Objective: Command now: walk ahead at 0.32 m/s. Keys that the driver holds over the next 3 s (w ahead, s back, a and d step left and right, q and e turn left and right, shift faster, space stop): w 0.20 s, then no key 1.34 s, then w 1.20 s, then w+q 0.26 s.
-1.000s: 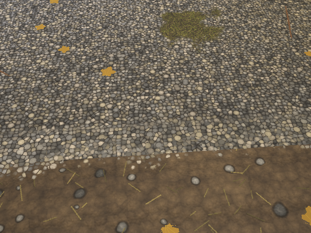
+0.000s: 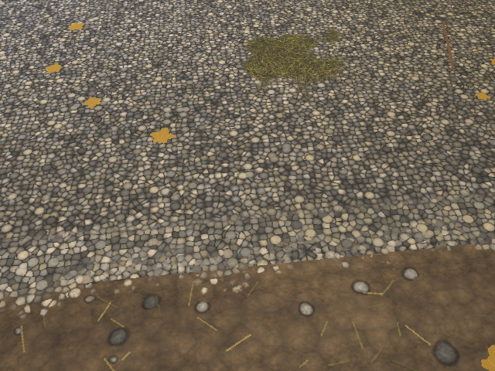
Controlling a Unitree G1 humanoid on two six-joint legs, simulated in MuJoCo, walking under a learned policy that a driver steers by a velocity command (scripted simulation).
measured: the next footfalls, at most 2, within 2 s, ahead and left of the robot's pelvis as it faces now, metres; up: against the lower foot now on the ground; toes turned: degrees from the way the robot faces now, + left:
left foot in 0.42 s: +0.36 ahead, +0.10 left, +0.00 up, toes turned +2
right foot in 0.76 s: +0.32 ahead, -0.12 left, +0.00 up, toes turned -1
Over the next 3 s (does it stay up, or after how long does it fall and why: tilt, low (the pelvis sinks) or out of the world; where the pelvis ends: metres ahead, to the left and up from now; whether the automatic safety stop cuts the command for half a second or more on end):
stays up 0.98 -0.07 0.01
